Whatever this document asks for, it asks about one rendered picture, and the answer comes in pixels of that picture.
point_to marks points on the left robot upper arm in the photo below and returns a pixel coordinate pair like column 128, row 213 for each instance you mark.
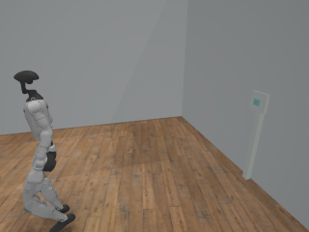
column 36, row 110

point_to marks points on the left robot hand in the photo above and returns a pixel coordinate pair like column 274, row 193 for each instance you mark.
column 35, row 177

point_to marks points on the robot left forearm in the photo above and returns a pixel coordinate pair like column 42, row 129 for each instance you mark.
column 43, row 149

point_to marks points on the button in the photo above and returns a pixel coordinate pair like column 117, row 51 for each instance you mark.
column 256, row 102

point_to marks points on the panel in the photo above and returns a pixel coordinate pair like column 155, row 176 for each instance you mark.
column 261, row 110

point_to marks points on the robot left shin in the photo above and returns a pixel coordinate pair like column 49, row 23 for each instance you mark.
column 43, row 209

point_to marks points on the robot torso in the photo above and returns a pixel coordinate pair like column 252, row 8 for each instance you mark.
column 35, row 129

